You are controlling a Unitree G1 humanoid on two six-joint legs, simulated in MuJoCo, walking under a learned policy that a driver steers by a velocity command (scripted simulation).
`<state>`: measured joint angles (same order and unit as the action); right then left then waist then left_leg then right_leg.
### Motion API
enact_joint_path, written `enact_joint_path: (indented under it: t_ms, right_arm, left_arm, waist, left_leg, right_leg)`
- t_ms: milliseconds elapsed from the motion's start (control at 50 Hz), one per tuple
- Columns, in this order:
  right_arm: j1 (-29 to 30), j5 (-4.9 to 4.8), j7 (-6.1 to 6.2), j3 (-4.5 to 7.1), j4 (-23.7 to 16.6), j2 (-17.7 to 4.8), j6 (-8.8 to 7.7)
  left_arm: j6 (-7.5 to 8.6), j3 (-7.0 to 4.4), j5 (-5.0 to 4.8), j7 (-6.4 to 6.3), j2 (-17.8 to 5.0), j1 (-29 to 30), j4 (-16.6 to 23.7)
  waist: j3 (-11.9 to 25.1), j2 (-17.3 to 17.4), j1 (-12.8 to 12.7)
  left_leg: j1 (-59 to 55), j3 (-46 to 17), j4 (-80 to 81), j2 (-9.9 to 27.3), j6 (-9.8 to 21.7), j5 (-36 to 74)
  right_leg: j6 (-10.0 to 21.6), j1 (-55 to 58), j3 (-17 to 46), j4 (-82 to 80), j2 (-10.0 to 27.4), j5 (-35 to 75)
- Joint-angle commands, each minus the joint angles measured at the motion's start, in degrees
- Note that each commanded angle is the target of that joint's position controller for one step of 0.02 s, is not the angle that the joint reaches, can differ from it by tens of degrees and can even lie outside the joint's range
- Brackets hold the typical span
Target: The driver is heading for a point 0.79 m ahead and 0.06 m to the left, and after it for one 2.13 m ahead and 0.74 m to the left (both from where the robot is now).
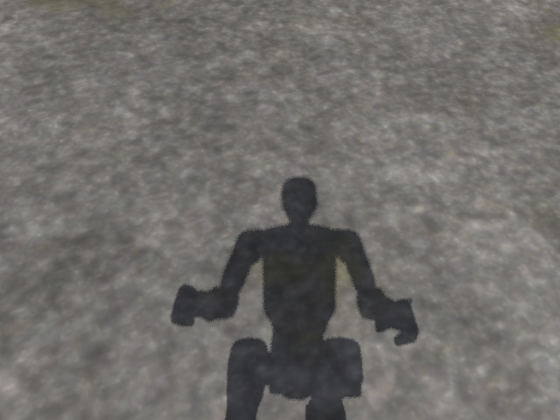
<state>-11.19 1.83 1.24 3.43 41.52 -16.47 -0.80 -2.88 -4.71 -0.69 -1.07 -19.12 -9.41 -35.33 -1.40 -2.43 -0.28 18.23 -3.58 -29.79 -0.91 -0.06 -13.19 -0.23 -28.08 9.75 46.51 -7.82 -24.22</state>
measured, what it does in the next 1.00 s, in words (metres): walks ahead: right foot, then left foot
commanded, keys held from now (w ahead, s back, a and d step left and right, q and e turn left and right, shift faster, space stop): no key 0.06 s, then w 0.18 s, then no key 0.44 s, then w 0.24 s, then w+q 0.08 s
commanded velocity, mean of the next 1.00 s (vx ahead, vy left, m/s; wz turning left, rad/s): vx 0.16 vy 0.00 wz -0.10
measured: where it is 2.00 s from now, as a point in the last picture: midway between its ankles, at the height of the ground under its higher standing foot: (261, 331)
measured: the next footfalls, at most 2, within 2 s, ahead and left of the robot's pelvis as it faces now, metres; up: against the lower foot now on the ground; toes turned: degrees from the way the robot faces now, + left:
right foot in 0.30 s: +0.03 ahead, -0.13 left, +0.00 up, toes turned -4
left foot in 0.60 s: +0.18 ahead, +0.10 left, +0.00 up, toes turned -5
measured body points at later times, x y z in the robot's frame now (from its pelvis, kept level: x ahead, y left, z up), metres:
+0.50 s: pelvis +0.06 -0.02 +0.01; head +0.07 -0.04 +0.46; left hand +0.19 +0.23 -0.09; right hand +0.16 -0.31 -0.11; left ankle +0.08 +0.11 -0.69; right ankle -0.01 -0.12 -0.73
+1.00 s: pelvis +0.14 -0.03 +0.00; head +0.16 -0.04 +0.45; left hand +0.20 +0.25 -0.11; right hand +0.26 -0.30 -0.12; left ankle +0.15 +0.10 -0.69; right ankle +0.05 -0.12 -0.73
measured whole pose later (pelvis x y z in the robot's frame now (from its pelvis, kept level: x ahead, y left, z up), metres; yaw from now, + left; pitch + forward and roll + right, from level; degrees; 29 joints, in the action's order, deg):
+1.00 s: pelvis +0.14 -0.03 +0.00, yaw -5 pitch +1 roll +1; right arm -11.9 -2.1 -0.4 2.7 44.7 -16.2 -2.8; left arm 3.7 -2.8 0.1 0.0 -15.1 -21.8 -47.3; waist 0.3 1.5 -1.8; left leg 25.0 -1.3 -52.6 -1.0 1.8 -24.0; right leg 2.3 -4.5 -1.5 24.4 -0.8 -21.3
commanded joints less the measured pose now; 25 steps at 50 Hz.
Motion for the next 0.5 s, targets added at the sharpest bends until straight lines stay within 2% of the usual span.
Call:
enact_joint_path:
  t_ms: [20, 40, 60, 100, 140, 200, 220, 240, 260, 280, 300, 320, 340, 360, 380, 400, 420, 460, 500]
  right_arm:
    - [4.77, -0.70, 0.57, 1.73, -5.57, -7.02, -0.86]
    - [4.44, -1.44, 0.59, 1.43, -5.36, -6.47, -0.81]
    - [3.69, -1.52, 0.64, 1.23, -5.01, -6.48, -0.56]
    - [0.01, -1.47, 0.73, 1.26, -3.82, -6.31, -0.08]
    - [-1.90, -1.92, 0.78, 1.59, -3.04, -7.69, 0.14]
    - [-3.07, -2.28, 0.27, 2.25, -2.36, -10.26, -0.01]
    - [-3.80, -2.63, 0.01, 2.37, -1.93, -10.75, -0.09]
    - [-3.73, -3.15, -0.22, 2.34, -1.62, -10.87, -0.13]
    - [-2.85, -3.35, -0.41, 1.99, -1.39, -10.17, -0.07]
    - [-2.70, -3.04, -0.58, 1.29, -1.10, -8.39, -0.39]
    - [-1.53, -2.20, -0.91, 0.05, -1.50, -4.82, -1.15]
    - [-1.06, -0.29, -1.26, -1.29, -3.59, -0.43, -2.42]
    - [0.92, -0.43, -1.04, -0.82, -4.26, -3.23, -2.86]
    - [2.16, -1.23, -0.98, 0.20, -4.28, -6.59, -2.62]
    - [1.96, -1.77, -1.02, 0.77, -3.74, -7.59, -2.11]
    - [0.96, -1.78, -0.89, 1.07, -2.94, -7.68, -1.50]
    - [0.50, -1.72, -0.83, 1.03, -2.62, -7.08, -1.02]
    - [-0.49, -1.82, -1.10, 0.18, -1.59, -4.07, -0.77]
    - [0.32, -1.70, -1.41, -0.53, -1.31, -2.35, -0.81]
  left_arm:
    - [0.52, -2.79, 0.21, -0.35, -7.44, -4.57, 1.38]
    - [0.12, -2.33, 0.32, -0.49, -5.99, -4.58, 1.12]
    - [-0.07, -1.75, 0.13, -0.40, -4.39, -4.00, 1.25]
    - [0.16, -0.66, -0.26, -0.04, -2.46, -1.05, 2.37]
    - [0.71, 0.22, -0.19, 0.60, -1.38, 2.01, 3.41]
    - [2.08, 0.71, -0.28, 1.32, -1.59, 3.41, 3.54]
    - [2.62, 0.59, -0.33, 1.44, -2.17, 2.76, 3.02]
    - [3.18, 0.49, -0.42, 1.57, -2.28, 0.89, 2.00]
    - [3.58, 0.57, -0.25, 1.58, -1.55, -1.18, 0.66]
    - [3.72, 0.54, 0.13, 1.32, -1.56, -3.25, -0.16]
    - [3.70, 0.48, 0.65, 0.71, -2.72, -6.36, -0.40]
    - [3.23, -0.51, 1.50, 0.09, -8.32, -7.69, -0.26]
    - [3.05, -0.59, 1.54, 0.30, -7.50, -8.02, -0.79]
    - [3.30, -0.04, 1.42, 0.39, -5.80, -7.83, -0.78]
    - [3.48, 0.16, 1.29, 0.37, -5.30, -7.68, -1.38]
    - [3.55, 0.13, 0.74, 0.33, -5.58, -6.59, -1.48]
    - [3.57, 0.37, 0.32, 0.16, -4.91, -4.97, -1.64]
    - [3.26, 0.91, 0.81, -0.24, -3.17, -2.08, -1.79]
    - [2.74, 0.94, 1.24, -0.44, -2.91, -1.22, -2.12]
  waist:
    - [4.48, 8.70, -2.10]
    - [4.10, 8.69, -1.33]
    - [3.89, 8.81, -0.99]
    - [5.03, 10.72, 1.35]
    - [4.12, 14.00, 3.40]
    - [1.53, 14.78, 4.14]
    - [1.00, 14.08, 4.02]
    - [0.61, 12.91, 2.83]
    - [-0.35, 11.70, 1.09]
    - [0.95, 10.71, -0.46]
    - [5.25, 7.66, -1.75]
    - [8.94, -5.66, -0.08]
    - [7.28, -9.64, -2.11]
    - [4.12, -7.57, -2.93]
    - [2.63, -7.17, -2.71]
    - [1.35, -6.47, -2.10]
    - [0.29, -5.71, -1.13]
    - [0.83, -4.72, 0.47]
    - [2.53, -5.87, 0.25]
  left_leg:
    - [-8.22, -14.94, 10.09, 16.21, 10.86, 17.23]
    - [-9.40, -13.22, 9.35, 15.59, 10.94, 20.38]
    - [-9.45, -10.88, 9.16, 14.50, 11.22, 23.19]
    - [-13.01, -9.39, 11.71, 12.70, 11.08, 7.36]
    - [-13.14, -10.81, 14.93, 12.57, 11.04, -7.77]
    - [-8.58, -11.05, 16.69, 13.72, 11.48, -11.38]
    - [-7.37, -11.09, 16.56, 14.01, 11.75, -11.10]
    - [-5.75, -10.75, 16.04, 13.83, 11.66, -10.94]
    - [-3.71, -9.51, 14.18, 12.90, 11.04, -6.53]
    - [-1.64, -7.95, 11.05, 11.80, 9.29, 2.49]
    - [1.18, -4.52, 4.65, 9.08, 5.60, 5.79]
    - [9.38, 3.25, -6.41, 2.45, 0.73, -2.83]
    - [12.77, 4.07, -10.96, 2.04, -1.93, -16.20]
    - [15.85, 3.34, -17.85, 2.96, -3.28, -20.58]
    - [18.47, 3.06, -22.96, 3.35, -3.93, -21.25]
    - [19.85, 2.79, -25.03, 4.02, -4.28, -19.28]
    - [19.28, 2.06, -24.47, 4.99, -4.45, -15.91]
    - [12.41, 2.90, -19.00, 4.59, -4.58, -9.23]
    - [4.51, 4.62, -12.12, 3.19, -4.17, -3.65]
  right_leg:
    - [-3.07, -6.39, -0.79, 19.91, 2.69, -3.90]
    - [-3.96, -7.58, -0.70, 22.31, 2.69, -2.31]
    - [-4.57, -7.04, -1.59, 22.04, 2.74, -1.63]
    - [-4.91, -7.27, -4.66, 14.57, 4.29, 1.51]
    - [-4.55, -4.55, -7.45, 5.78, 5.77, 0.87]
    - [-2.16, 4.22, -11.14, -6.56, 6.22, -2.92]
    - [-1.09, 7.16, -11.75, -10.77, 5.94, -1.47]
    - [0.27, 11.19, -12.37, -16.75, 5.67, 3.32]
    - [1.55, 16.16, -12.92, -24.35, 5.17, 9.68]
    - [2.42, 22.66, -11.59, -28.22, 5.66, 12.85]
    - [3.30, 31.16, -5.38, -28.69, 10.94, 17.38]
    - [6.82, 37.97, 5.82, -24.29, 20.41, 34.05]
    - [13.78, 33.18, 11.51, -26.90, 26.16, 36.01]
    - [16.17, 32.42, 12.24, -28.42, 26.39, 35.50]
    - [16.07, 32.17, 10.90, -28.87, 25.58, 35.83]
    - [15.20, 31.60, 8.83, -29.15, 24.39, 36.79]
    - [14.28, 30.03, 6.67, -29.24, 23.62, 40.68]
    - [12.18, 25.41, 0.39, -28.72, 19.60, 45.66]
    - [11.04, 22.02, -3.49, -27.38, 17.15, 48.94]
Keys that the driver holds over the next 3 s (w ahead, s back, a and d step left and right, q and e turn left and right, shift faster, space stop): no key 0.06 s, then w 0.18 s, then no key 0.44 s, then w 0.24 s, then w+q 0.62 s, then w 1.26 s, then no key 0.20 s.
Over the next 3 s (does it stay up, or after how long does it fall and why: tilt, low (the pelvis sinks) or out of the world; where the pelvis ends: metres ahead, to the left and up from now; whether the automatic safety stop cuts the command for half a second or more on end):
stays up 1.19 0.19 0.00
